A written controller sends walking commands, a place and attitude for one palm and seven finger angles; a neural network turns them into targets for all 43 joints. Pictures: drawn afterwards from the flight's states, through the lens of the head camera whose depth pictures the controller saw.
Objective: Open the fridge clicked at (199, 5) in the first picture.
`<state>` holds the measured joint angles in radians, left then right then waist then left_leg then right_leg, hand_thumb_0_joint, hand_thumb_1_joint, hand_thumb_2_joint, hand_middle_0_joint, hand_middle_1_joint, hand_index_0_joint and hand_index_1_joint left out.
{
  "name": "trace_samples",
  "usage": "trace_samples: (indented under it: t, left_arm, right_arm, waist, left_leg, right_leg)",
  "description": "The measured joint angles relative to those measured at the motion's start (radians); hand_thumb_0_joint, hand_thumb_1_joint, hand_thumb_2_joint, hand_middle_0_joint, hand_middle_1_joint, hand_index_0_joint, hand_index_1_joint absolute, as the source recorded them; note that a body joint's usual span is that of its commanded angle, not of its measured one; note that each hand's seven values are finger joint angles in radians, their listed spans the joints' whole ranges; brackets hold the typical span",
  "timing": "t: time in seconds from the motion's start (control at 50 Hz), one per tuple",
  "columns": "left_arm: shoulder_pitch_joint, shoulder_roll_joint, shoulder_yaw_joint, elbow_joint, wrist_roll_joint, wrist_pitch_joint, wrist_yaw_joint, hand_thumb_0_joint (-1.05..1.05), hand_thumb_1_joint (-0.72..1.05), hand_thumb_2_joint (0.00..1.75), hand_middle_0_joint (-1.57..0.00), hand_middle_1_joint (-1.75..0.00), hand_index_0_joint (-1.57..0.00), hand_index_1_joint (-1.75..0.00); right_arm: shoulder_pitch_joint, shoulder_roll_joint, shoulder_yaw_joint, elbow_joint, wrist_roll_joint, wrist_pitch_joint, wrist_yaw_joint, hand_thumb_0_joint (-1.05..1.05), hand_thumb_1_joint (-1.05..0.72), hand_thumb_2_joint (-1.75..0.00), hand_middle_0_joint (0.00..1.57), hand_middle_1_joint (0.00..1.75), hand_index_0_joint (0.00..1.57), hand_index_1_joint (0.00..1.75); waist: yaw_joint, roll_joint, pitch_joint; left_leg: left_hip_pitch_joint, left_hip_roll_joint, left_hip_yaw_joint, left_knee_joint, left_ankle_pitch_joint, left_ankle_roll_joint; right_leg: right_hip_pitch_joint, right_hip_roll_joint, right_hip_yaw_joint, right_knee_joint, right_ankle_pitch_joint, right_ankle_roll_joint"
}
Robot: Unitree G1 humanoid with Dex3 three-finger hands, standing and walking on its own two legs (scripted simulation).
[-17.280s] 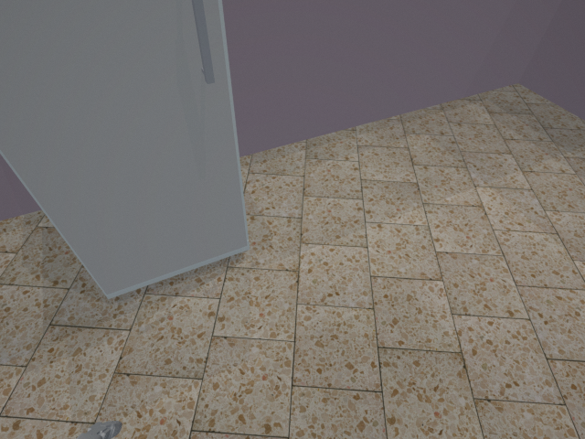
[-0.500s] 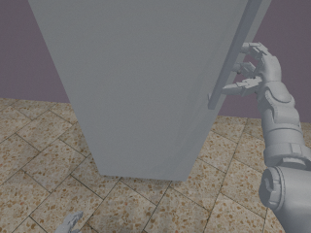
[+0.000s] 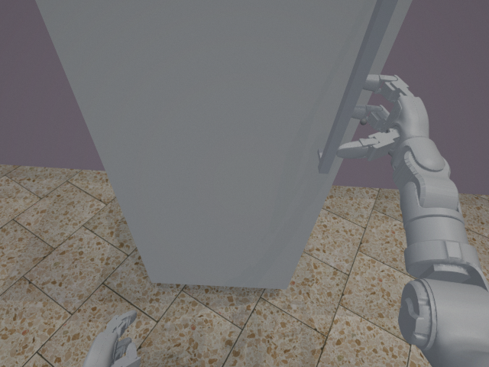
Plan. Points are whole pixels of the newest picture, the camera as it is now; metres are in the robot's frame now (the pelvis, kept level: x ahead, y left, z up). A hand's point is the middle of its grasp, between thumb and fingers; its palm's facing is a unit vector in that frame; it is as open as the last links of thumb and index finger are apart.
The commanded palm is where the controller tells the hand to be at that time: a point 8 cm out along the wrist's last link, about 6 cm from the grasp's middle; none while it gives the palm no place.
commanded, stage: slide the fingers in behind the handle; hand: right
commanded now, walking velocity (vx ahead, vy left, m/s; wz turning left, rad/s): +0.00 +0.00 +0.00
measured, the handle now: (345, 96) +0.50 -0.12 +0.21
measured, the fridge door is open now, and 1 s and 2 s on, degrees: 0 0 0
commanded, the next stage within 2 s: grip the handle and tug to test in 1.22 s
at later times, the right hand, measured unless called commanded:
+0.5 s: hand (345, 119) +0.44 -0.11 +0.21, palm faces -0.03 +1.00 -0.02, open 14.0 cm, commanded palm +0.41 -0.16 +0.21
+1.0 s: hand (337, 116) +0.44 -0.10 +0.21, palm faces -0.02 +1.00 -0.02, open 14.2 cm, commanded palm +0.42 -0.14 +0.21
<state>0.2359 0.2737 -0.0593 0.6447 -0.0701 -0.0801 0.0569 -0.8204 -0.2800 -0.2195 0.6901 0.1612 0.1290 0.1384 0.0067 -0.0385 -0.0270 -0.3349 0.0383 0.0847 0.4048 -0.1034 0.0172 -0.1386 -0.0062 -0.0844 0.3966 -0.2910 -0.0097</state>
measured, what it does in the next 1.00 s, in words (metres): stands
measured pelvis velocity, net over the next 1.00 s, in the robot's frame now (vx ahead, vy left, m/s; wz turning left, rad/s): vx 0.00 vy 0.00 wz -0.01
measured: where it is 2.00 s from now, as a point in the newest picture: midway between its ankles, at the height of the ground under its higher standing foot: outside the picture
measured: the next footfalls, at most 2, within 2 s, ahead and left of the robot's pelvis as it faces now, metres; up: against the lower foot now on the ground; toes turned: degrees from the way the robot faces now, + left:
none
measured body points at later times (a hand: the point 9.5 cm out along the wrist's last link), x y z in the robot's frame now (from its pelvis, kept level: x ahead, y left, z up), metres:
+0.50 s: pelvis +0.00 +0.00 +0.00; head +0.01 +0.02 +0.45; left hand +0.14 +0.24 -0.11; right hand +0.44 -0.16 +0.22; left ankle +0.07 +0.11 -0.74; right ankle -0.05 -0.11 -0.74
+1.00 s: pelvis +0.00 +0.00 +0.00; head +0.00 +0.03 +0.45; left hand +0.14 +0.23 -0.11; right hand +0.44 -0.15 +0.22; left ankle +0.07 +0.11 -0.74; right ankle -0.05 -0.11 -0.74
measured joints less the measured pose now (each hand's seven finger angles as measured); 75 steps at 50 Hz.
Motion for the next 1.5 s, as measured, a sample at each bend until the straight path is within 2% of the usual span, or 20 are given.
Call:
trace_samples:
  t: [0.16, 0.42, 0.68, 0.96, 1.36, 1.5]
  left_arm:
    - [-0.013, -0.014, -0.01, -0.009, 0.004, 0.008, 0.001, 0.01, 0.9, 0.89, -0.2, -0.3, -0.2, -0.3]
    - [0.009, -0.017, -0.002, 0.01, 0.009, 0.032, -0.007, 0.01, 0.9, 0.89, -0.2, -0.3, -0.2, -0.3]
    - [0.0, -0.016, 0.001, 0.014, 0.013, 0.031, 0.0, 0.01, 0.9, 0.89, -0.2, -0.3, -0.2, -0.3]
    - [-0.002, -0.017, -0.001, 0.023, 0.013, 0.022, 0.001, 0.01, 0.9, 0.89, -0.2, -0.3, -0.2, -0.3]
    - [0.017, -0.019, -0.001, 0.037, 0.017, 0.01, 0.0, 0.01, 0.9, 0.89, -0.2, -0.3, -0.2, -0.3]
    - [0.021, -0.018, 0.0, 0.035, 0.018, 0.007, -0.001, 0.01, 0.9, 0.89, -0.2, -0.3, -0.2, -0.3]
  right_arm:
    - [-0.03, 0.014, 0.015, 0.02, -0.006, 0.002, -0.013, -0.02, 0.5, -0.3, 0.3, 1.21, 0.3, 1.2]
    - [0.021, 0.07, 0.039, -0.07, -0.011, 0.026, -0.056, -0.02, 0.5, -0.3, 0.3, 1.2, 0.3, 1.2]
    - [0.003, 0.08, 0.05, -0.058, -0.017, 0.044, -0.094, -0.02, 0.5, -0.3, 0.3, 1.2, 0.27, 1.19]
    - [-0.034, 0.093, 0.08, -0.019, -0.018, 0.033, -0.109, -0.02, 0.5, -0.3, 0.29, 1.2, 0.25, 1.19]
    - [-0.096, 0.088, 0.078, 0.078, -0.024, -0.007, -0.116, -0.02, 0.5, -0.3, 0.3, 1.21, 0.27, 1.2]
    - [-0.106, 0.082, 0.068, 0.098, -0.027, -0.021, -0.11, -0.02, 0.39, -0.35, 0.31, 1.22, 0.29, 1.21]
  waist:
    - [-0.004, -0.001, -0.003]
    - [-0.006, -0.008, -0.004]
    - [-0.005, -0.006, 0.0]
    - [-0.008, -0.005, 0.005]
    - [-0.002, -0.001, 0.006]
    - [0.004, 0.002, 0.004]
  left_leg:
    - [0.0, 0.002, 0.002, 0.003, -0.004, 0.0]
    - [0.014, 0.0, -0.003, 0.004, -0.01, -0.001]
    - [0.023, -0.002, -0.004, -0.006, 0.0, 0.001]
    - [0.017, 0.004, 0.004, -0.002, 0.0, 0.001]
    - [-0.006, 0.008, 0.008, 0.008, -0.004, 0.002]
    - [-0.014, 0.006, 0.004, 0.01, -0.003, 0.003]
  right_leg:
    - [0.002, 0.002, 0.003, -0.004, 0.001, 0.001]
    - [0.022, 0.001, -0.002, -0.012, -0.003, 0.001]
    - [0.031, 0.001, -0.003, -0.021, 0.007, 0.002]
    - [0.02, 0.004, 0.007, -0.015, 0.009, 0.002]
    - [-0.005, 0.006, 0.012, -0.004, 0.008, 0.003]
    - [-0.011, 0.005, 0.009, -0.003, 0.007, 0.003]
